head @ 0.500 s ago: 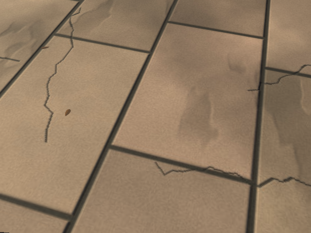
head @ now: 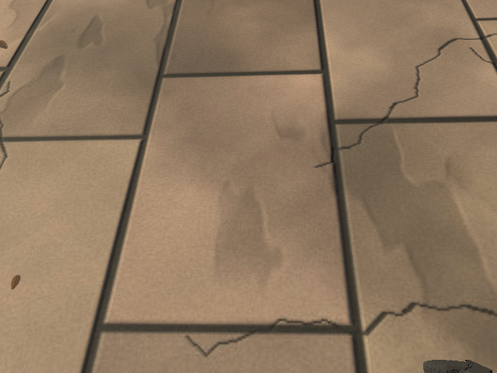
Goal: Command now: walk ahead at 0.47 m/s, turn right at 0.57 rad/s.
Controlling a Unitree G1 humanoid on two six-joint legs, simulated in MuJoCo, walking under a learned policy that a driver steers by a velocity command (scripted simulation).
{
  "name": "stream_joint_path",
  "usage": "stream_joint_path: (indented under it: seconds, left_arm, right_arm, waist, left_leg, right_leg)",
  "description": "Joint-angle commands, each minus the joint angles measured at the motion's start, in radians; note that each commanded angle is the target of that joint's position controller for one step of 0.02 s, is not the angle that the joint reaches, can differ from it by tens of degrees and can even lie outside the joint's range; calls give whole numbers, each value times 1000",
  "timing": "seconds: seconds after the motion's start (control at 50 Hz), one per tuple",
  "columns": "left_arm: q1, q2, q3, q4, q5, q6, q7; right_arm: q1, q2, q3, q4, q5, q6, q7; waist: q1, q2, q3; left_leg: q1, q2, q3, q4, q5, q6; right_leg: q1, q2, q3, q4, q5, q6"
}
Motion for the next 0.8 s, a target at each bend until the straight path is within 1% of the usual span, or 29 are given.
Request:
stream_joint_path:
  seconds: [0.02,0.06,0.08,0.1,0.12,0.14,0.16,0.18,0.22,0.28,0.32,0.38,0.4,0.42,0.44,0.46,0.48,0.5,0.52,0.54,0.56,0.58,0.6,0.62,0.66,0.68,0.72,0.76,0.8]
  left_arm:
    - [38,130,24,-60,0,19,15]
    - [-35,208,44,-87,-7,35,25]
    - [-128,215,46,-109,-17,28,25]
    - [-205,169,36,-140,-4,7,11]
    - [-127,-10,-3,-138,56,-19,-8]
    - [8,50,6,-122,9,-46,-6]
    - [-14,90,19,-111,-21,-48,-11]
    - [-108,89,18,-133,-34,-41,-18]
    - [-193,26,-1,-154,-37,-23,-30]
    - [-306,-110,-63,-248,-29,-19,-54]
    - [-392,-128,-92,-329,-18,-35,-66]
    - [-527,-114,-131,-469,16,-61,-92]
    - [-570,-121,-153,-512,29,-68,-103]
    - [-584,-78,-122,-487,22,-71,-94]
    - [-459,-36,-86,-467,12,-78,-79]
    - [-246,65,-39,-414,-4,-66,-65]
    - [-109,128,-10,-379,0,-47,-53]
    - [45,237,27,-309,26,-35,-43]
    - [111,294,29,-217,57,-42,-48]
    - [11,159,-3,-245,67,-52,-44]
    - [-101,114,-16,-214,22,-58,-54]
    - [-152,47,-29,-158,-11,-68,-61]
    - [-206,-16,-38,-119,5,-77,-66]
    - [-234,-68,-43,-84,23,-84,-74]
    - [-240,-114,-43,-40,27,-94,-66]
    - [-260,-53,-25,-29,20,-91,-59]
    - [-306,-9,-13,-36,38,-95,-34]
    - [-309,70,7,-35,43,-95,-13]
    - [-272,133,26,-32,27,-79,5]
  right_arm:
    - [-177,-56,-9,-132,-5,-41,10]
    - [-88,-108,-35,-131,-3,-41,-1]
    - [44,-123,-48,-96,5,-37,-8]
    - [265,-180,-72,-34,9,-26,-24]
    - [337,-218,-63,7,0,-18,-28]
    - [401,-237,-79,17,-23,-1,-29]
    - [365,-201,-75,6,-47,11,-32]
    - [313,-139,-61,20,-40,19,-34]
    - [287,-48,-25,64,-19,25,-33]
    - [375,-6,-5,152,-3,16,-47]
    - [381,-8,6,181,3,18,-62]
    - [375,-77,5,184,18,40,-94]
    - [362,-132,-6,163,36,50,-105]
    - [470,-150,-8,181,40,28,-98]
    - [476,-221,-10,185,29,5,-79]
    - [448,-297,-26,184,13,4,-68]
    - [420,-333,-46,185,20,10,-67]
    - [386,-267,-44,146,32,2,-71]
    - [464,-82,-11,144,7,-19,-34]
    - [516,-77,-35,186,13,-36,5]
    - [377,-40,-35,109,39,-15,8]
    - [294,-4,-14,48,26,6,-8]
    - [286,0,-12,24,25,19,-22]
    - [315,-2,-9,11,42,35,-28]
    - [321,20,2,-12,49,56,-39]
    - [324,-6,-1,-26,43,71,-54]
    - [278,-43,-19,-57,21,81,-63]
    - [250,-37,-18,-87,11,79,-56]
    - [161,-17,-10,-115,13,78,-35]
  waist:
    - [-20,-131,33]
    - [-79,-197,-77]
    - [-158,-209,-136]
    - [-233,-130,-220]
    - [-146,191,-227]
    - [-140,200,-283]
    - [-150,130,-227]
    - [-146,120,-99]
    - [-108,136,58]
    - [-86,171,157]
    - [-56,143,197]
    - [-18,60,144]
    - [-9,30,47]
    - [-43,28,-52]
    - [47,175,-171]
    - [174,273,-295]
    - [248,319,-358]
    - [255,77,-442]
    - [141,-449,-565]
    - [108,-229,-526]
    - [58,-134,-299]
    - [17,-37,-83]
    - [-46,10,1]
    - [-95,5,28]
    - [-108,-43,57]
    - [-126,-59,89]
    - [-138,-83,83]
    - [-132,-92,43]
    - [-76,-86,8]
  left_leg:
    - [-51,-70,70,-232,-65,21]
    - [200,-93,31,-491,36,35]
    - [420,-59,-6,-711,252,59]
    - [792,55,-78,-753,433,89]
    - [1159,294,-261,-492,1254,111]
    - [1143,486,-428,-437,1362,258]
    - [1052,477,-442,-504,1094,338]
    - [946,411,-358,-585,802,335]
    - [756,329,-272,-690,416,289]
    - [603,305,-176,-790,331,257]
    - [548,290,-140,-825,317,235]
    - [415,212,-79,-897,350,200]
    - [215,211,-55,-1066,385,223]
    - [173,204,-83,-1056,714,251]
    - [305,252,-74,-933,1311,247]
    - [507,251,-59,-738,1714,219]
    - [611,250,-90,-502,1818,171]
    - [437,186,-141,-158,1431,139]
    - [225,-97,-206,291,86,101]
    - [108,-135,-383,699,-14,77]
    - [-4,-97,-256,849,-45,69]
    - [-97,-37,-165,882,-80,92]
    - [-90,15,-167,866,-31,109]
    - [-67,46,-178,776,2,121]
    - [-52,35,-190,635,74,120]
    - [-33,30,-141,483,58,95]
    - [9,14,-71,301,157,63]
    - [46,24,-22,89,236,37]
    - [104,33,16,-117,264,35]
  right_leg:
    - [130,-133,163,61,769,-117]
    - [161,-108,179,236,1168,-65]
    - [89,-94,195,340,1138,-51]
    - [-146,-43,165,552,894,-17]
    - [-579,92,121,826,-253,27]
    - [-738,111,124,1043,-273,63]
    - [-810,83,98,1221,-233,94]
    - [-907,54,22,1326,-208,106]
    - [-1024,34,-20,1500,-201,94]
    - [-1205,30,-65,1782,-244,47]
    - [-1325,12,-69,1790,-235,28]
    - [-1203,-107,-201,1354,-77,64]
    - [-759,-105,-271,1005,-41,43]
    - [-420,-6,-386,969,-2,33]
    - [-272,41,-361,996,-50,0]
    - [-189,77,-305,875,-49,-31]
    - [-127,57,-159,712,-57,-59]
    - [85,-115,236,510,-21,-124]
    - [219,-362,734,92,148,-247]
    - [118,-434,868,26,171,-279]
    - [-75,-445,666,34,213,-237]
    - [-227,-388,444,82,249,-186]
    - [-352,-340,246,107,286,-135]
    - [-383,-282,70,118,239,-86]
    - [-370,-243,-92,-1,287,-60]
    - [-375,-225,-188,-52,364,-71]
    - [-356,-189,-297,-92,587,-67]
    - [-289,-175,-359,-106,680,-88]
    - [-198,-202,-375,-100,675,-104]
Keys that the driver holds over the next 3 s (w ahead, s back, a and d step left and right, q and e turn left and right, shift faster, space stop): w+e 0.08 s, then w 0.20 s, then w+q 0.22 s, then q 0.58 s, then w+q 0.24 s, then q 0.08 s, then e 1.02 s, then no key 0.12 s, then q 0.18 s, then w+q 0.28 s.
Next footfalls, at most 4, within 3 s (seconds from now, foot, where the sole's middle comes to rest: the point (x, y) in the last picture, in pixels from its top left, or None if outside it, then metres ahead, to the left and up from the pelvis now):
0.48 right None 0.40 -0.15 -0.63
1.00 left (256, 331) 0.54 0.08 -0.63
1.46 right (325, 280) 0.68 -0.09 -0.63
1.82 left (240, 307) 0.60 0.12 -0.63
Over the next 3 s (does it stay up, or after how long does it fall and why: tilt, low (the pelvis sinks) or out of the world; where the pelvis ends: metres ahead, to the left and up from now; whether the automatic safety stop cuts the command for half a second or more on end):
stays up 0.64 -0.03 0.14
